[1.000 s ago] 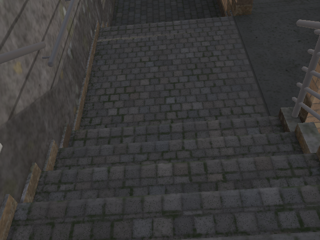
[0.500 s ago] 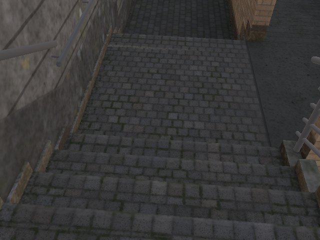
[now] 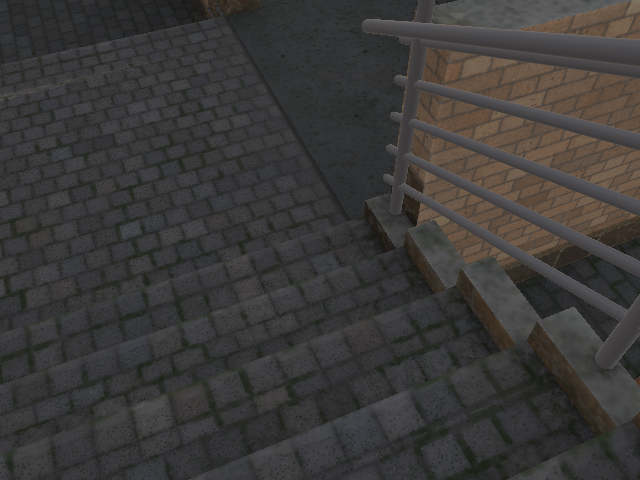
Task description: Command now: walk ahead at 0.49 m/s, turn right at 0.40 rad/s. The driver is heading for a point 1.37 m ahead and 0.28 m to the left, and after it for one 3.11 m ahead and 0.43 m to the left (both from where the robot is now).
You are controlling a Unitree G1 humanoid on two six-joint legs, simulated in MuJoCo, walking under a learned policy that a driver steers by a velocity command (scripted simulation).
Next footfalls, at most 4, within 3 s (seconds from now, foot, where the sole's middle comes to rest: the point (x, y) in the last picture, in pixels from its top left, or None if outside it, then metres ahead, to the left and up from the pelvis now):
0.04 right None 0.20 -0.09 -0.84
0.68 left None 0.48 0.14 -1.00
1.30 right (280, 386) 0.88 0.04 -1.17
1.88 left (206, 341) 1.15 0.28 -1.33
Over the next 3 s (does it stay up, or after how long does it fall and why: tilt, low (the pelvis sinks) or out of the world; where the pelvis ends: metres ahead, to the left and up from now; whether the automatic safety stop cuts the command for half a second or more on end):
stays up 1.37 0.26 -0.72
